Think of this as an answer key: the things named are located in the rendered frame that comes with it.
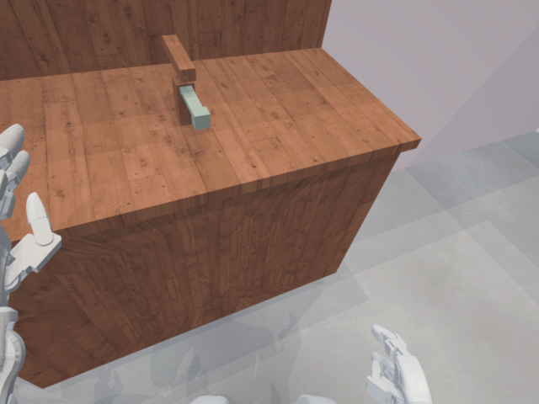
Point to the left robot forearm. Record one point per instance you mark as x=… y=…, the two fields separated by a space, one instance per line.
x=12 y=354

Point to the robot right hand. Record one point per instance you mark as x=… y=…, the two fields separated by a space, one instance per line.
x=400 y=382

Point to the robot left hand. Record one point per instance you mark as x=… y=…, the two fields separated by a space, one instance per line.
x=33 y=251

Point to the counter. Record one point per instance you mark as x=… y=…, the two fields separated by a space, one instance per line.
x=165 y=228

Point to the tap lever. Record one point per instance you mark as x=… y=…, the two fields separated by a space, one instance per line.
x=201 y=117

